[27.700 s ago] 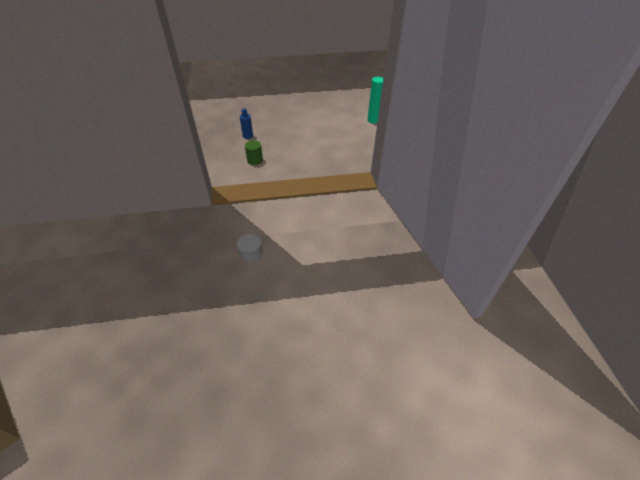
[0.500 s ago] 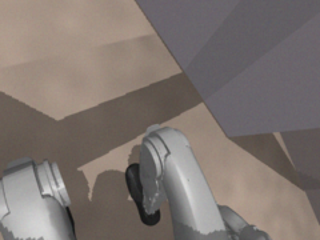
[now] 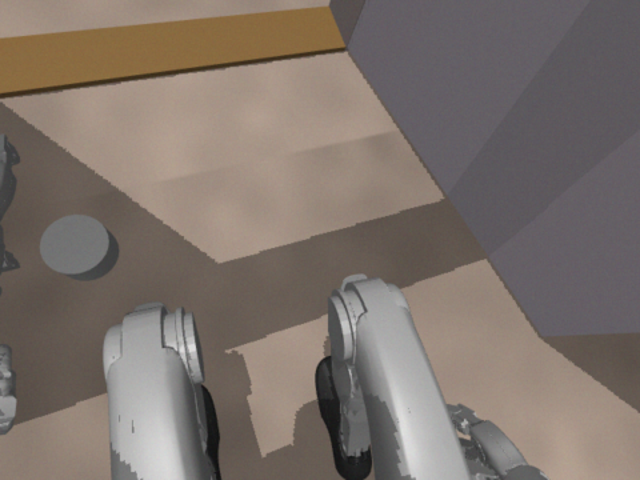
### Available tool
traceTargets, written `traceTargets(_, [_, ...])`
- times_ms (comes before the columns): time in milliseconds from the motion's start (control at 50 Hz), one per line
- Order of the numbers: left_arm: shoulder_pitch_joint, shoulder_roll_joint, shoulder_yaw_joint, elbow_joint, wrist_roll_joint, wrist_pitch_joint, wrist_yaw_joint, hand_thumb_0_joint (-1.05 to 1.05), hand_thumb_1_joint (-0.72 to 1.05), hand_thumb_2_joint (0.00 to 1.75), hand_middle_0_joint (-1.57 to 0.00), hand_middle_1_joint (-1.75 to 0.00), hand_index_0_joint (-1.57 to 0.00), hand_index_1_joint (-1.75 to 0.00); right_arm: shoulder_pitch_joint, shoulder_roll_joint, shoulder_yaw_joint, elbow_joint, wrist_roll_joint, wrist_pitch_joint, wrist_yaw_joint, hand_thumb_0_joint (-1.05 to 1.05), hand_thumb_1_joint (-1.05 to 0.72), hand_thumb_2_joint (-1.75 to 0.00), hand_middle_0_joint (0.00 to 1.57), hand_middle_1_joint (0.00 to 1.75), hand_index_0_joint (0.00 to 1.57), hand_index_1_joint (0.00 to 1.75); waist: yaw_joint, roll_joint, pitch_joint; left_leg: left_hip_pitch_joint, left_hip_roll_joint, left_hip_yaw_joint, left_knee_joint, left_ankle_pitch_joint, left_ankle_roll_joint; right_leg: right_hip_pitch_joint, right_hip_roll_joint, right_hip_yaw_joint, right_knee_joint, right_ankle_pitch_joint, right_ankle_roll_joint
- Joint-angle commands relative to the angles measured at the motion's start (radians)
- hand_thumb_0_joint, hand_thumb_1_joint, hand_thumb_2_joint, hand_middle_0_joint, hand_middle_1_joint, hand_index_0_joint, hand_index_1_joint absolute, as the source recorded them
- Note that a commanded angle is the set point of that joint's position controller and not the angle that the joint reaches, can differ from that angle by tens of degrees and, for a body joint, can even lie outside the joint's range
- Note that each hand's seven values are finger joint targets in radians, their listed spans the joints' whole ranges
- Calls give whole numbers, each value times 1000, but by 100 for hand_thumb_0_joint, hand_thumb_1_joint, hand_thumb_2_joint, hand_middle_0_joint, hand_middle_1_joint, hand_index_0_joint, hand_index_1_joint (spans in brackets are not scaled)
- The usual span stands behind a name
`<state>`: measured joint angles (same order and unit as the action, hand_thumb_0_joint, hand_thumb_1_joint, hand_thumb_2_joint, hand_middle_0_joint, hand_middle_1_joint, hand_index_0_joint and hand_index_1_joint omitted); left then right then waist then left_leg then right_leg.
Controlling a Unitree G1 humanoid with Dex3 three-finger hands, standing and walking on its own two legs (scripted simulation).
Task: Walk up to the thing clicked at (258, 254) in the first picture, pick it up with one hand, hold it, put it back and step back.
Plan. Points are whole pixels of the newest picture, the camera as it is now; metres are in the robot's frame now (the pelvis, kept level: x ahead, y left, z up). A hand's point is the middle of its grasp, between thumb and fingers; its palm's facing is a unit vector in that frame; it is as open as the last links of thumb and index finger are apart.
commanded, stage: withdraw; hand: left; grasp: from above
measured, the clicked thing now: (82, 248) +0.44 +0.32 -0.30
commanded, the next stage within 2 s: home in 0.46 s
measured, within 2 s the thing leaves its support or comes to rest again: neither
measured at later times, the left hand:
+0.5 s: hand (36, 234) +0.43 +0.33 -0.18, palm faces -0.41 -0.07 -0.91, open 14.0 cm
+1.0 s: hand out of the picture +0.35 +0.31 -0.02, palm faces -0.30 -0.48 -0.82, open 9.8 cm
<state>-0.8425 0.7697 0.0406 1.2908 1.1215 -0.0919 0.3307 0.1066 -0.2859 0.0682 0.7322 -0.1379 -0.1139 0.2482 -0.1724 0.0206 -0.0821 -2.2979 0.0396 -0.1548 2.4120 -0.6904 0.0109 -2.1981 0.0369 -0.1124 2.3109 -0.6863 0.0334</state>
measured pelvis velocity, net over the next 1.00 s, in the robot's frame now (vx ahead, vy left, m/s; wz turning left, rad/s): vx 0.00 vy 0.00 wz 0.08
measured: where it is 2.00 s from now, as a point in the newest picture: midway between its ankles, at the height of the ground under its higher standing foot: (277, 457)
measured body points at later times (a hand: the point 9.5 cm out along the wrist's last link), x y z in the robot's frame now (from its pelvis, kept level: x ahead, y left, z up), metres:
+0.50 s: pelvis -0.01 +0.00 -0.01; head +0.22 +0.09 +0.36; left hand +0.45 +0.33 -0.12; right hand +0.05 -0.28 -0.11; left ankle +0.08 +0.12 -0.30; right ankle +0.10 -0.12 -0.30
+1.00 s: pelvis +0.00 +0.00 +0.10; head +0.19 +0.05 +0.50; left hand +0.36 +0.34 +0.03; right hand +0.15 -0.26 -0.03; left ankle +0.07 +0.12 -0.30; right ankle +0.10 -0.12 -0.30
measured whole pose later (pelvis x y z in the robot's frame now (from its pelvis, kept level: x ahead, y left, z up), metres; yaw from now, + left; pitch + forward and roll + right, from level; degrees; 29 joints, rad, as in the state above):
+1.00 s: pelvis +0.00 +0.00 +0.10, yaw +4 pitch +34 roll -7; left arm -0.42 0.55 0.09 0.69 0.70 -0.02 0.08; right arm 0.15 -0.28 -0.03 0.66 -0.02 0.00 0.10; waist -0.07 0.04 -0.18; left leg -2.03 0.03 -0.09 2.09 -0.66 0.01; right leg -1.95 0.01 -0.07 2.02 -0.68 0.02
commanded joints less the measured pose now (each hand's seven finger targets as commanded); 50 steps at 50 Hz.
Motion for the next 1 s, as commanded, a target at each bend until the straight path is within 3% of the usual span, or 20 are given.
traceTargets(0, [-295,112,-62,-143,-65,-30,-124,0,-52,100,-7,-102,-7,-102,229,-265,-95,-30,41,29,-52,0,-90,-90,20,30,20,30,-88,80,-482,370,-24,64,-296,89,34,358,44,-31,-327,137,-64])
traceTargets(40, [-316,126,-60,-130,-62,-59,-160,0,-52,101,-7,-103,-7,-103,222,-262,-82,-44,44,40,-80,0,-90,-90,20,30,20,30,-87,40,-453,363,-28,71,-291,77,33,356,37,-27,-347,118,-65])
traceTargets(100, [-337,226,-8,-120,-23,-125,-160,0,-52,101,-7,-103,-7,-103,207,-246,-59,-59,39,55,-116,0,-90,-90,20,30,20,30,-56,47,-465,345,-33,90,-270,85,28,382,35,-5,-339,100,-68])
traceTargets(120, [-318,250,13,-103,-10,-146,-149,0,-51,101,-7,-102,-8,-102,199,-234,-49,-58,37,61,-121,0,-89,-90,20,30,20,30,-37,66,-484,356,-33,96,-273,90,26,394,34,1,-326,105,-66])
traceTargets(200, [-373,321,71,-98,75,-217,-66,0,-52,101,-7,-102,-7,-102,171,-232,-20,-61,19,79,-134,0,-89,-90,20,30,20,30,-25,182,-530,413,-35,99,-265,115,17,330,34,-10,-278,123,-75])
traceTargets(260, [-375,289,65,0,134,-227,6,0,-52,100,-7,-101,-7,-101,171,-238,-11,-56,4,88,-132,0,-89,-90,20,30,20,30,-45,260,-523,462,-32,91,-276,129,6,270,36,-37,-239,141,-82])
traceTargets(280, [-397,286,65,13,139,-231,29,0,-51,100,-7,-101,-7,-101,171,-242,-10,-52,-1,89,-133,0,-89,-90,20,30,20,30,-59,266,-523,464,-30,83,-274,120,5,256,38,-43,-235,131,-83])
traceTargets(380, [-463,368,115,-25,183,-205,121,0,-51,99,-7,-101,-8,-100,197,-260,-23,-34,-20,80,-140,0,-89,-90,20,30,20,30,-48,385,-630,554,-30,83,-279,130,-5,230,27,-62,-202,147,-84])
traceTargets(440, [-464,371,139,-90,161,-171,144,0,-51,98,-7,-100,-8,-99,205,-264,-45,-29,-20,63,-137,0,-90,-90,20,30,20,30,-34,430,-705,614,-26,78,-283,151,-10,204,17,-68,-173,174,-84])
traceTargets(500, [-428,351,126,-88,142,-136,138,0,-51,97,-8,-99,-8,-98,221,-260,-55,-21,-17,49,-136,0,-90,-90,20,30,20,30,-45,416,-690,586,-29,85,-290,130,-4,204,13,-63,-197,162,-80])
traceTargets(540, [-381,315,109,-51,121,-114,119,0,-50,97,-7,-99,-8,-98,237,-250,-60,-13,-14,48,-132,0,-90,-89,20,30,20,30,-45,360,-672,543,-31,94,-290,124,4,226,17,-57,-225,158,-77])
traceTargets(580, [-350,267,84,-33,86,-97,90,0,-34,87,-23,-83,-21,-82,247,-245,-69,-6,-5,46,-130,0,-88,-89,20,30,20,30,-42,324,-635,515,-35,93,-306,107,9,219,14,-59,-239,148,-76])
traceTargets(640, [-301,251,79,-97,30,-81,32,0,-24,89,-24,-65,-22,-67,268,-239,-87,-11,10,43,-126,0,-88,-89,20,30,20,30,-17,280,-687,535,-37,105,-315,145,15,299,15,-44,-272,177,-72])
traceTargets(680, [-221,247,99,-178,-23,-71,-7,0,-15,87,-23,-61,-21,-63,281,-232,-104,-26,25,43,-120,0,-89,-90,20,30,20,30,20,256,-747,574,-40,112,-339,193,17,381,12,-33,-296,215,-69])
traceTargets(720, [-164,237,124,-319,-84,-65,-44,0,0,87,-23,-55,-21,-57,284,-230,-124,-47,45,50,-115,0,-89,-90,20,30,20,30,56,258,-836,626,-41,118,-370,240,18,459,8,-20,-323,257,-67])
traceTargets(780, [-12,177,137,-519,-196,-36,-103,0,24,84,-21,-44,-20,-45,263,-218,-152,-87,80,67,-119,0,-89,-90,20,30,20,30,89,241,-876,692,-37,115,-449,238,19,521,7,-5,-387,262,-66])
traceTargets(800, [24,171,149,-561,-234,-22,-118,0,32,84,-21,-41,-20,-42,253,-220,-155,-95,91,72,-124,0,-89,-90,20,30,20,30,92,211,-858,692,-38,104,-472,226,19,519,5,-3,-404,254,-65])
traceTargets(900, [213,26,113,-728,-417,48,-205,0,72,90,-20,-34,-20,-34,186,-182,-161,-130,125,87,-159,0,-90,-90,20,30,20,30,90,109,-694,699,-31,84,-583,148,30,567,7,19,-522,202,-61])
traceTargets(940, [286,-2,109,-822,-484,72,-238,0,88,90,-20,-31,-20,-31,162,-179,-167,-154,134,86,-171,0,-90,-90,20,30,20,30,106,109,-682,758,-24,75,-640,129,27,607,4,26,-565,184,-62])
traceTargets(980, [326,-34,102,-923,-548,90,-263,0,90,90,-20,-30,-20,-30,136,-175,-169,-174,143,81,-187,0,-90,-90,20,30,20,30,110,127,-689,822,-18,67,-692,119,23,639,0,31,-596,178,-62])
